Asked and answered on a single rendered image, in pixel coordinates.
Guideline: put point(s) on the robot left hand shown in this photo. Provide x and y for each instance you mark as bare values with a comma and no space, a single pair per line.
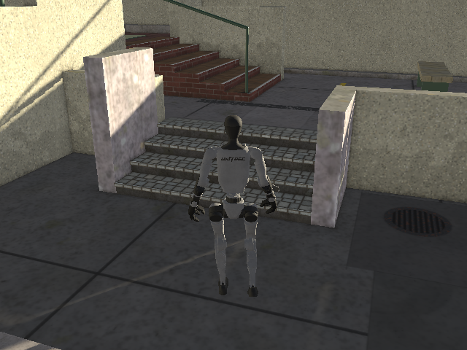
193,210

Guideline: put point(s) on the robot left forearm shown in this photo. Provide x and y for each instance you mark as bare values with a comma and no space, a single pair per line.
197,193

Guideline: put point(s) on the left robot upper arm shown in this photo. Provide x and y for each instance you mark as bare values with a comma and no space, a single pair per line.
206,165

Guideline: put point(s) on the robot right hand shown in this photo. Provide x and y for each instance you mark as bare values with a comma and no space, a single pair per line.
267,203

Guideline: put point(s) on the humanoid robot torso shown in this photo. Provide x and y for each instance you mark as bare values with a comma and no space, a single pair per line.
233,167

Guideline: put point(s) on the robot right forearm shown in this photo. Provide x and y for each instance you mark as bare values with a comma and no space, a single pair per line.
268,190

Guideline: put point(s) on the right robot upper arm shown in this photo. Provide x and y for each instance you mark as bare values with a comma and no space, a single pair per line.
260,166

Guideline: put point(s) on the right robot shin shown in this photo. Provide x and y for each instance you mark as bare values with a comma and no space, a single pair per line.
252,263

